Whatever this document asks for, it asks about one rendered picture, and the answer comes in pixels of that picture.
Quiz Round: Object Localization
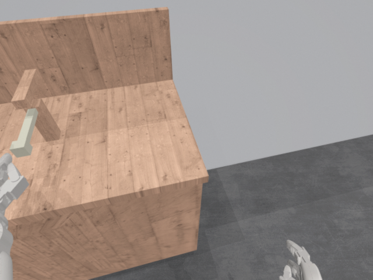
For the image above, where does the robot left hand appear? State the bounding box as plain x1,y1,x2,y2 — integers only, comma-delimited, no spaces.
0,153,29,215

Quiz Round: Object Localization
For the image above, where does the counter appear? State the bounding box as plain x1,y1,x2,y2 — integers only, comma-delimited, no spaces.
0,7,209,280

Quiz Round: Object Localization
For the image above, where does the robot left forearm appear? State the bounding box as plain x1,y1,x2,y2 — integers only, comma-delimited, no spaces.
0,213,13,280

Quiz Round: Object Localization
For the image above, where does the tap lever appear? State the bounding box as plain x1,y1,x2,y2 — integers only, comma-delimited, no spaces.
9,108,38,158

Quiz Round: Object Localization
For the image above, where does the robot right hand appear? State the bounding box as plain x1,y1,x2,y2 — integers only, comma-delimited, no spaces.
279,240,322,280

